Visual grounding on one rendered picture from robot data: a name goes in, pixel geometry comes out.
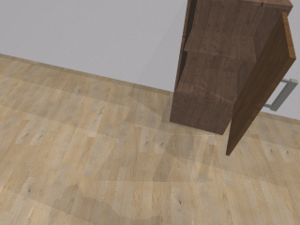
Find cupboard door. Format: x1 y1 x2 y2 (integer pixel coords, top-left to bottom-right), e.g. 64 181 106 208
226 11 296 156

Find handle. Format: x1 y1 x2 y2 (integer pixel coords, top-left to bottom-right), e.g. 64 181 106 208
264 78 298 112

